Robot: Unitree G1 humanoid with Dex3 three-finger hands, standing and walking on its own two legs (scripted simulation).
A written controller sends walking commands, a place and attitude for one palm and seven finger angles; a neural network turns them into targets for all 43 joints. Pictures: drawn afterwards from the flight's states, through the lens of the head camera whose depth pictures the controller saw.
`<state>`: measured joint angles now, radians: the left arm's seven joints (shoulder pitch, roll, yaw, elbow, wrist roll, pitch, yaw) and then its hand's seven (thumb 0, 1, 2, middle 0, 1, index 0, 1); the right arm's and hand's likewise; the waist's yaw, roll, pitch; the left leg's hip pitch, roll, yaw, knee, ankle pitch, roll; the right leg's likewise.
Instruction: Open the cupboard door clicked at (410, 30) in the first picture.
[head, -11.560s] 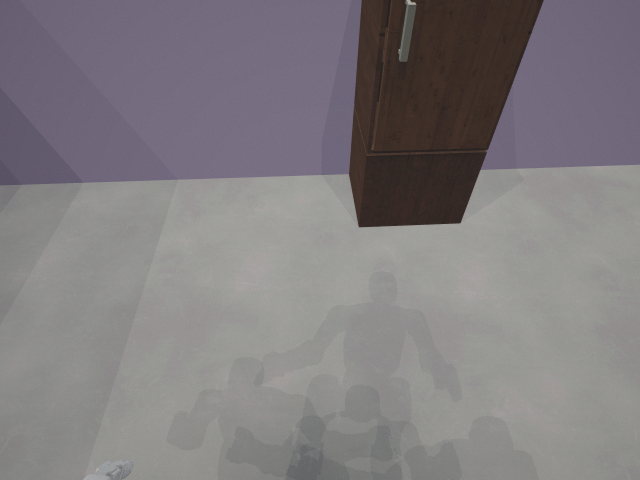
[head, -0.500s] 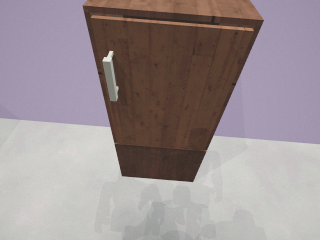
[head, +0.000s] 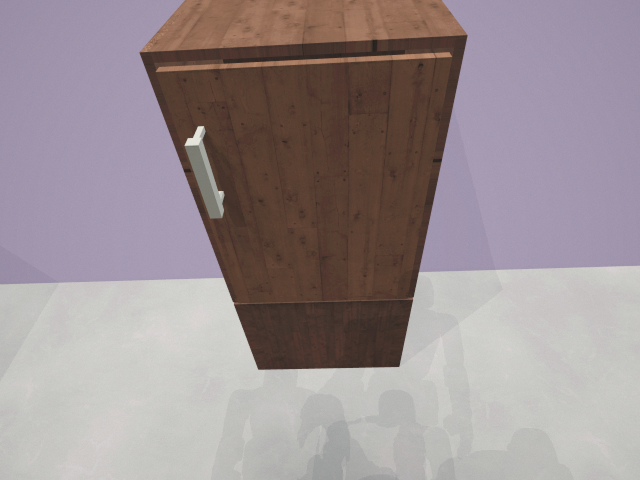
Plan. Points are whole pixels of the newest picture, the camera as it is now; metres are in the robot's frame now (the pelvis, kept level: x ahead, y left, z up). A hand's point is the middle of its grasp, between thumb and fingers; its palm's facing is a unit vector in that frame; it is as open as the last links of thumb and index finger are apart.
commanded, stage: come to a stop and stand still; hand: left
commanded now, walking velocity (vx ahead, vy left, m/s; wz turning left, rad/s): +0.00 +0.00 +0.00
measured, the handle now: (208, 173) +0.57 +0.22 +0.09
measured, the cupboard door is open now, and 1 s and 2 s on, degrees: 0 0 0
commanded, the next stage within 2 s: look again from close up in 1.36 s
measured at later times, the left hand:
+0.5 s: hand out of the picture +0.01 +0.13 -0.16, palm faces +0.03 -0.98 -0.19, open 7.3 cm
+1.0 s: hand out of the picture +0.07 +0.13 -0.16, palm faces +0.03 -0.98 -0.21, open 7.3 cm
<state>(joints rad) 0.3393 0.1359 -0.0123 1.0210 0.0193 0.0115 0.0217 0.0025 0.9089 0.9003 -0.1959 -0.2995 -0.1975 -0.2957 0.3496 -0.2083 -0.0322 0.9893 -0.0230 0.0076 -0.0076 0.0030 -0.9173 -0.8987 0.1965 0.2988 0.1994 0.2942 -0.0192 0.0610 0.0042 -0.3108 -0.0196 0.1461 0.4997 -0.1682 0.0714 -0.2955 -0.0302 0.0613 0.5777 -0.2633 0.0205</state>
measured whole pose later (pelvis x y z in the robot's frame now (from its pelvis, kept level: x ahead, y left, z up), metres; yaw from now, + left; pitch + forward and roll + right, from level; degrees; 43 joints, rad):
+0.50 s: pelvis +0.02 -0.03 +0.01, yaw +1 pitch +0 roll +1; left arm 0.32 0.11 -0.01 1.09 0.02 -0.01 0.03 0.01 0.92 0.90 -0.20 -0.30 -0.20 -0.30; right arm 0.31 -0.15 -0.02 1.06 -0.02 -0.01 -0.02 0.00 -0.91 -0.90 0.20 0.30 0.20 0.29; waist -0.01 0.03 0.01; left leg -0.29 0.01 0.11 0.45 -0.16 0.03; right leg -0.27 0.00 0.03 0.52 -0.25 -0.01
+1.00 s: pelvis +0.07 -0.05 +0.01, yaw +1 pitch +0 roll +1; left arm 0.27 0.14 0.00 1.11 0.01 -0.02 0.03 0.01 0.92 0.90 -0.20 -0.30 -0.20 -0.30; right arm 0.27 -0.15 -0.01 1.11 -0.02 -0.03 -0.03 0.01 -0.92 -0.90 0.20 0.30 0.20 0.29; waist 0.00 0.01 0.04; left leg -0.20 0.02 0.10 0.42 -0.22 0.00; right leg -0.17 0.02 0.02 0.47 -0.30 -0.03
